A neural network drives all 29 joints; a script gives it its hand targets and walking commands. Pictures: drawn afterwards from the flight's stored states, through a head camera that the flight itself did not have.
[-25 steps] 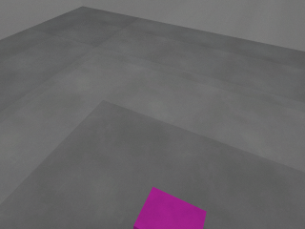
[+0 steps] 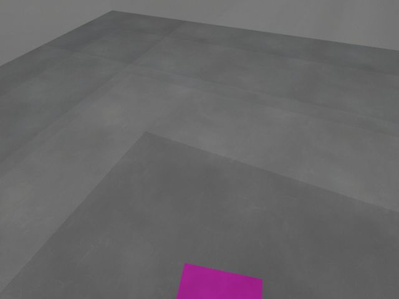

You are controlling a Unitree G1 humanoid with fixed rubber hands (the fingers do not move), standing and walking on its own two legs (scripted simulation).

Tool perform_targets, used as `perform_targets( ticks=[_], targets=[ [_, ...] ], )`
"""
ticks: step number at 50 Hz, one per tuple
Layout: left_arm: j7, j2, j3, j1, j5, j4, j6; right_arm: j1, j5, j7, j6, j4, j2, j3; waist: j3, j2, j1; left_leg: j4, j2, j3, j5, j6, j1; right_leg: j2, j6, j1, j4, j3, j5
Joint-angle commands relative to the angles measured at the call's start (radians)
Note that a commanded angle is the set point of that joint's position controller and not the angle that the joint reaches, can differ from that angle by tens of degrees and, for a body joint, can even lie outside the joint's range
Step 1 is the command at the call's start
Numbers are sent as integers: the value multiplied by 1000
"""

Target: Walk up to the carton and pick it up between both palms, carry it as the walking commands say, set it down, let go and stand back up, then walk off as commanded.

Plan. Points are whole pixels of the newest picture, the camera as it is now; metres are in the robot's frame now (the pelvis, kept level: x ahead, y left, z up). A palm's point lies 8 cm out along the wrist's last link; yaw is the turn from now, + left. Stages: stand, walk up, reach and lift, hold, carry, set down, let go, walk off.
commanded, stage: stand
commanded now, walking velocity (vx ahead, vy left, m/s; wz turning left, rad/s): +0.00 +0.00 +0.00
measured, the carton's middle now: out of the picture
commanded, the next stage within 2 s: none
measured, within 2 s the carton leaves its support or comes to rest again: rests again in 0.06 s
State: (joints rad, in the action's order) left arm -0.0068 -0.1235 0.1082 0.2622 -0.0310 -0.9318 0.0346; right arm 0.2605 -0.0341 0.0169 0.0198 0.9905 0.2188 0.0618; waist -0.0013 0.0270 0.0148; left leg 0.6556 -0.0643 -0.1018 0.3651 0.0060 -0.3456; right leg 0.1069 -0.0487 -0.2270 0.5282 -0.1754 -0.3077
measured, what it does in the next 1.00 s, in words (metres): steps on the spot: left foot, then right foot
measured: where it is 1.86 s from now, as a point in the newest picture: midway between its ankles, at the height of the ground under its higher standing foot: outside the picture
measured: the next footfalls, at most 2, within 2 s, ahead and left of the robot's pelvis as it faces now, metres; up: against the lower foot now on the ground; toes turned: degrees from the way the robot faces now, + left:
left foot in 0.02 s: +0.06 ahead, +0.11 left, +0.00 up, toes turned +7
right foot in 0.26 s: +0.01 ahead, -0.16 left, +0.00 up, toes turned -10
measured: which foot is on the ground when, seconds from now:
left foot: up 0.00-0.00, down 0.02-1.00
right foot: down 0.00-0.02, up 0.04-0.24, down 0.26-1.00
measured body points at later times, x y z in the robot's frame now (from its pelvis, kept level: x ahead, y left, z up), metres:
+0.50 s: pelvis -0.01 -0.01 +0.00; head -0.01 -0.01 +0.45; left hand +0.05 +0.22 -0.14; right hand +0.03 -0.25 -0.14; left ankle +0.02 +0.10 -0.73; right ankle -0.03 -0.15 -0.73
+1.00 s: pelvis -0.02 -0.01 +0.00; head -0.01 -0.01 +0.45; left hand +0.04 +0.22 -0.14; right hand +0.02 -0.25 -0.14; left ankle +0.02 +0.10 -0.73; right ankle -0.03 -0.15 -0.73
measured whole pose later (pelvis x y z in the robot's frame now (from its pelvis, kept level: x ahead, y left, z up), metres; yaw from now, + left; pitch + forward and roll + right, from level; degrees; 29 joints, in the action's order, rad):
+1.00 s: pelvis -0.02 -0.01 +0.00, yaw +0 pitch +0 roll +0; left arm -0.01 -0.12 0.11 0.27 -0.03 -0.93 -0.02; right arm 0.26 -0.03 -0.02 0.01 1.02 0.19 0.02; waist 0.00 0.00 0.01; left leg 0.50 -0.05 -0.12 0.22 0.01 -0.28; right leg 0.11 -0.06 -0.21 0.51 -0.14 -0.29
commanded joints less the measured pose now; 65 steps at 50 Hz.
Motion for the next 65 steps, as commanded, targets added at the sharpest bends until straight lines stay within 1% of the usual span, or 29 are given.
perform_targets(
  ticks=[1, 2, 3, 4, 6, 7, 8, 9, 10, 12, 13, 14, 15, 17, 18, 22, 25, 26, 27, 29, 30, 37, 46, 48, 49, 50, 56, 57, 65],
  targets=[
    [-9, -68, -26, 80, 25, -15, -12, 170, -5, -41, 30, 33, 140, 14, -142, 164, 13, -310, -282, 242, -801, 20, 437, 34, -46, -112, 109, 37, -20],
    [-12, -52, -32, 20, 39, -5, -24, 171, 1, -45, 31, 41, 123, 8, -129, 204, 25, -276, -276, 234, -901, 81, 429, -18, -40, -132, 153, 52, -195],
    [-13, -59, -38, -31, 40, 9, -33, 154, -6, -49, 31, 40, 79, -4, -97, 222, 42, -274, -263, 226, -864, 92, 408, -30, -30, -167, 197, 63, -247],
    [-10, -56, -42, -44, 34, 16, -39, 132, -5, -56, 30, 40, 49, -15, -69, 212, 36, -290, -255, 213, -822, 99, 369, -27, -27, -175, 205, 69, -262],
    [-4, -58, -41, -40, 27, 14, -52, 62, -1, -68, 18, 23, 52, -25, -23, 182, 9, -312, -215, 189, -708, 91, 270, -34, -26, -128, 146, 73, -228],
    [-4, -55, -42, -29, 26, 11, -57, 46, 0, -72, 12, 22, 59, -25, -10, 159, -1, -315, -191, 179, -656, 84, 245, -44, -27, -102, 81, 69, -186],
    [-7, -51, -41, -4, 25, 2, -57, 30, 0, -69, 9, 17, 82, -21, -5, 147, -14, -314, -175, 171, -613, 70, 218, -47, -29, -56, 1, 60, -99],
    [-9, -55, -42, 32, 25, -13, -54, 15, 6, -66, 6, 13, 79, -22, -20, 130, -28, -310, -162, 169, -570, 50, 186, -36, -32, 14, -79, 48, 28],
    [-11, -74, -39, 59, 20, -27, -48, 9, 17, -60, 5, 5, 74, -25, -38, 89, -34, -294, -141, 157, -530, 26, 145, -8, -31, 84, -108, 59, 133],
    [-12, -115, -35, 55, 16, -35, -39, 13, 21, -47, 6, -1, 61, -24, -47, 9, -23, -255, -92, 99, -457, -2, 135, 43, -20, 126, -151, 74, 253],
    [-10, -132, -33, 46, 12, -31, -35, 12, 22, -42, 4, -6, 53, -23, -50, -10, -15, -257, -80, 80, -409, -9, 148, 60, -20, 112, -165, 76, 273],
    [-9, -130, -33, 38, 12, -30, -31, 28, 18, -41, 1, -1, 43, -24, -40, -24, -7, -278, -79, 80, -373, -10, 152, 67, -14, 95, -165, 71, 242],
    [-9, -129, -32, 30, 13, -30, -33, 35, 17, -39, 0, 2, 40, -25, -27, -75, -1, -290, -75, 66, -371, -13, 170, 60, -7, 66, -162, 61, 197],
    [-7, -117, -30, 35, 16, -31, -32, 37, 12, -37, -1, 10, 53, -23, -22, -91, -10, -270, -71, 64, -393, -9, 184, 50, -4, 56, -181, 66, 174],
    [-9, -121, -28, 35, 16, -32, -33, 34, 10, -34, -2, 8, 61, -20, -14, -90, -11, -274, -73, 58, -402, -11, 184, 53, -1, 49, -185, 65, 171],
    [-13, -123, -27, 52, 16, -37, -33, 30, 7, -33, -7, 13, 45, -20, 6, -72, -15, -287, -63, 50, -337, -16, 178, 48, 7, 30, -203, 76, 116],
    [-12, -115, -26, 46, 15, -35, -33, 34, 7, -29, -11, 16, 48, -19, 32, -94, -10, -302, -58, 51, -295, -17, 168, 47, 13, 3, -216, 81, 58],
    [-11, -112, -26, 51, 15, -35, -33, 38, 9, -30, -12, 18, 46, -21, 35, -79, -10, -302, -58, 51, -291, -18, 170, 44, 16, 1, -220, 81, 50],
    [-10, -116, -25, 52, 15, -36, -34, 39, 12, -28, -10, 20, 41, -20, 36, -82, -7, -305, -54, 56, -274, -19, 168, 40, 15, -5, -220, 81, 37],
    [-11, -107, -26, 52, 16, -37, -35, 41, 8, -28, -9, 20, 34, -23, 45, -70, -8, -310, -54, 60, -255, -18, 153, 39, 17, -5, -223, 84, 31],
    [-12, -113, -23, 51, 16, -34, -35, 47, 10, -27, -9, 22, 42, -21, 45, -81, -8, -317, -55, 63, -250, -15, 151, 42, 20, -6, -222, 84, 20],
    [-14, -96, -25, 67, 16, -39, -41, 53, 10, -28, -7, 29, 33, -25, 71, -69, -5, -333, -51, 78, -182, -12, 117, 30, 22, -20, -225, 84, -14],
    [-13, -97, -29, 76, 14, -36, -35, 53, 9, -26, -1, 32, 41, -27, 39, -81, -5, -322, -53, 78, -232, -7, 138, 34, 18, -2, -221, 86, 32],
    [-13, -96, -29, 83, 15, -38, -31, 51, 11, -29, -1, 34, 33, -29, 44, -70, -9, -321, -57, 82, -242, -7, 138, 31, 18, -2, -222, 87, 48],
    [-14, -102, -30, 82, 13, -40, -31, 47, 10, -26, 1, 31, 36, -28, 39, -85, -8, -317, -56, 79, -252, -7, 139, 34, 19, -1, -221, 87, 49],
    [-13, -103, -28, 91, 13, -41, -31, 58, 9, -29, 0, 37, 35, -30, 33, -81, -11, -315, -55, 78, -258, -7, 144, 34, 18, 6, -221, 87, 51],
    [-16, -90, -35, 92, 14, -43, -30, 53, 9, -28, 2, 37, 36, -30, 30, -73, -10, -313, -54, 75, -269, -4, 143, 35, 19, 10, -220, 89, 64],
    [-17, -99, -33, 94, 12, -42, -31, 57, 9, -29, 3, 38, 36, -30, 27, -87, -11, -311, -57, 74, -273, -5, 146, 37, 19, 9, -221, 89, 68],
    [-16, -98, -36, 101, 13, -47, -29, 63, 9, -31, 5, 42, 35, -31, 21, -83, -14, -313, -58, 74, -282, -5, 147, 37, 19, 13, -218, 88, 75]
  ],
)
